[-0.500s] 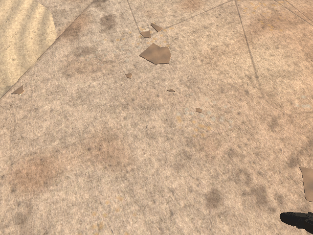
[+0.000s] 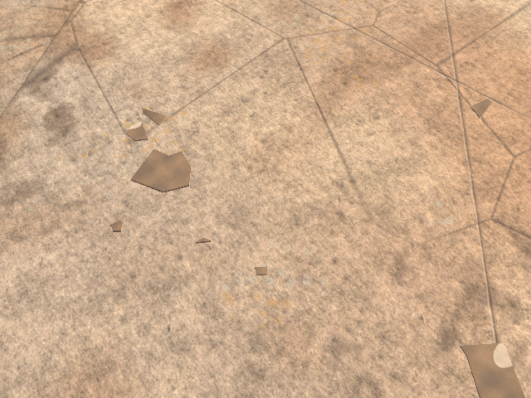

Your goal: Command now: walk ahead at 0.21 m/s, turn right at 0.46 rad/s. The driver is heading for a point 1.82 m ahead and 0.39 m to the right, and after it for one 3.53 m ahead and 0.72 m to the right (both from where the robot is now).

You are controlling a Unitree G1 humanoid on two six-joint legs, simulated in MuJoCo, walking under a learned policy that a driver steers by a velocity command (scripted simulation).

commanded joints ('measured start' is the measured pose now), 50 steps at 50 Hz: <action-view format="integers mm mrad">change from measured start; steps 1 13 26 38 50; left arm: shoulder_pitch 258 23 120 21 -31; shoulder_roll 238 192 192 98 60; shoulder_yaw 74 69 90 56 20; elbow -67 -112 -79 -150 -56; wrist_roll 6 -12 -20 -20 29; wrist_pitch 11 91 126 142 61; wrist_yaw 26 86 91 55 72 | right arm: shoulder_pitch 120 -58 -148 -118 -52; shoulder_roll -125 -90 -114 -178 -100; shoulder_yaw -2 -6 -35 -67 -43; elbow -80 -120 -170 -134 -27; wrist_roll -10 5 -10 18 27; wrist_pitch -38 22 1 36 59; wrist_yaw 27 -15 -4 -4 -1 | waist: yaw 119 24 70 -5 11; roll -93 -75 141 231 -124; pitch -565 -207 -108 -128 -85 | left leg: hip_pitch -546 -389 -77 -27 -331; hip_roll -60 17 306 325 89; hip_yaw -251 -208 -422 -199 -188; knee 766 171 -358 -349 241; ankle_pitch -142 260 656 708 129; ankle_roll -56 -109 182 213 -104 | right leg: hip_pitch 898 205 -97 131 353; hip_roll -392 -137 45 -28 -234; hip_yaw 681 354 166 -10 121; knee -60 -204 650 189 -228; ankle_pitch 639 125 -413 -317 271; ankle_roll -353 -157 135 138 -123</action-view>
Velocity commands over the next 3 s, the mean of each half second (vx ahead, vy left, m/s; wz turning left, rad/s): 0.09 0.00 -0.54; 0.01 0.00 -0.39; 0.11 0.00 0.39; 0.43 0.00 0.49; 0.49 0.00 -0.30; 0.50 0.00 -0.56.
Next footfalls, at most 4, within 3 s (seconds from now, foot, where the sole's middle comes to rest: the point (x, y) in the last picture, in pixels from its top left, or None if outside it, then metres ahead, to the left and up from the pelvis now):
0.42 left None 0.23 0.14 -0.75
0.84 right None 0.09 -0.10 -0.75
1.34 left None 0.15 0.13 -0.75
1.84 right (330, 383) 0.47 -0.14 -0.75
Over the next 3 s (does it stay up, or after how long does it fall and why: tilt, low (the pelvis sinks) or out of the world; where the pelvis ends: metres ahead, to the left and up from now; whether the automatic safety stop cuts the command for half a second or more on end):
stays up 0.91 -0.11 0.03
